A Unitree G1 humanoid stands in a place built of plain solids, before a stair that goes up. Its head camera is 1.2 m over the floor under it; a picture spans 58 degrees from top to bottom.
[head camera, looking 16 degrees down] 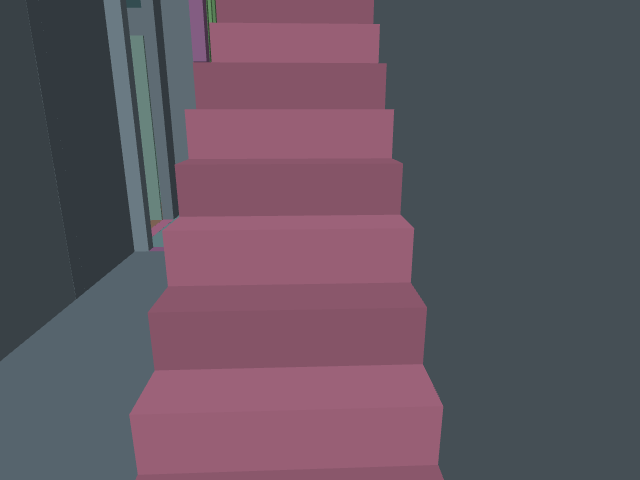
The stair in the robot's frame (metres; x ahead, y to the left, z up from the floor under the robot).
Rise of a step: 0.20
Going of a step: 0.22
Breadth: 0.88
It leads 2 degrees to the left of straight ahead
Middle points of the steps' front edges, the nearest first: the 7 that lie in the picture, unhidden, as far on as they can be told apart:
1.03 0.09 0.41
1.25 0.10 0.61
1.46 0.11 0.82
1.68 0.12 1.02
1.89 0.12 1.23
2.11 0.13 1.43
2.33 0.14 1.64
